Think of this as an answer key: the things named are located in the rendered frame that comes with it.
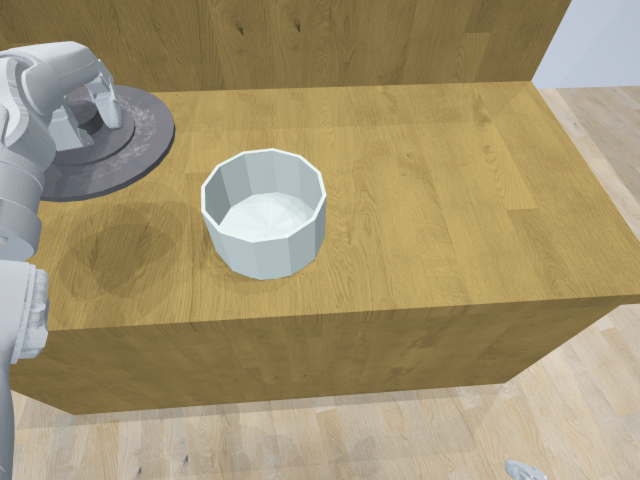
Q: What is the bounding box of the knob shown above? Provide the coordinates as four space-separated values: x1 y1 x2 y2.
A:
59 100 104 136

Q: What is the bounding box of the left robot forearm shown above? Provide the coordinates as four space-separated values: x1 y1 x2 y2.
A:
0 50 64 262

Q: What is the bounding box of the robot left upper arm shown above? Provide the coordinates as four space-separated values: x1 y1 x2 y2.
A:
0 260 50 480

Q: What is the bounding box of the lid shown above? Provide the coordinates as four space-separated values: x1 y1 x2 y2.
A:
40 85 176 202

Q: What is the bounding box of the robot left hand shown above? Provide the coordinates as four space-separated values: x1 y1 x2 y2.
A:
8 41 122 152

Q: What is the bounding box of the table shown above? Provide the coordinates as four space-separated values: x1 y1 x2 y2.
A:
0 0 640 415

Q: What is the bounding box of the pot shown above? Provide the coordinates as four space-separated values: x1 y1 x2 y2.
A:
201 148 327 280

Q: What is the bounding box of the robot right hand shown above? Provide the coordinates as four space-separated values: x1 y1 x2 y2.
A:
505 460 547 480

